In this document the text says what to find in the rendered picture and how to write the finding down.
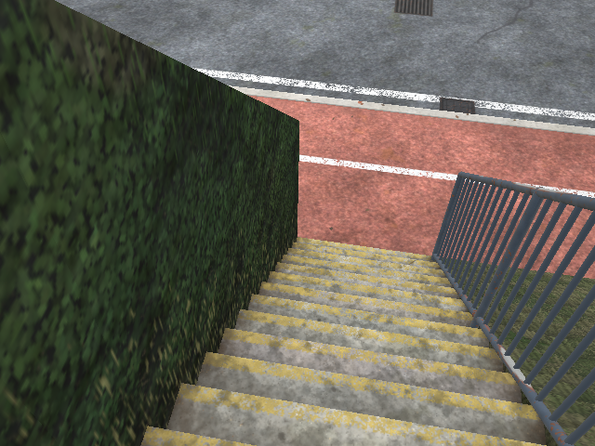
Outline stairs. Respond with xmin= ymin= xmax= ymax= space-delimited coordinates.
xmin=140 ymin=237 xmax=547 ymax=446

